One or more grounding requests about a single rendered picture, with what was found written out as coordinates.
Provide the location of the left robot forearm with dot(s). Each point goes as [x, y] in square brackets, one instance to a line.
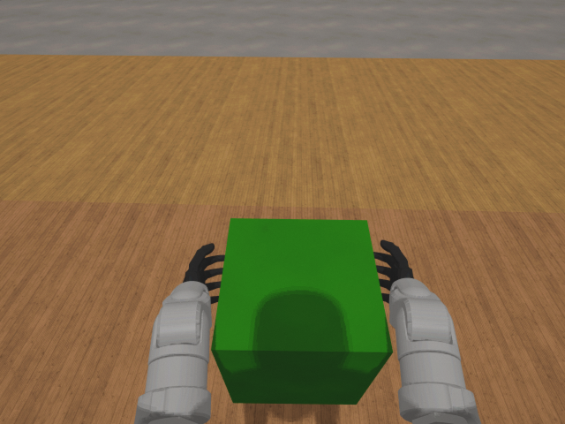
[176, 389]

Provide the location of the right robot hand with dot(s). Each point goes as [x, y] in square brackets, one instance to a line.
[398, 263]

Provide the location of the right robot forearm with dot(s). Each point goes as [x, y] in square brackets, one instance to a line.
[433, 388]

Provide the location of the left robot hand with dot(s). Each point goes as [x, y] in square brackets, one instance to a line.
[199, 263]

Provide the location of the carton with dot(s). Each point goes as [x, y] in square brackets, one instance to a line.
[300, 316]

